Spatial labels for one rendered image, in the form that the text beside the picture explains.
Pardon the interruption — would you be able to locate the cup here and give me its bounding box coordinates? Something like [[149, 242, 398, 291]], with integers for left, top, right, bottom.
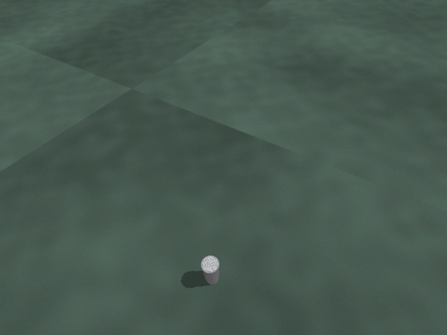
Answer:
[[201, 255, 219, 284]]

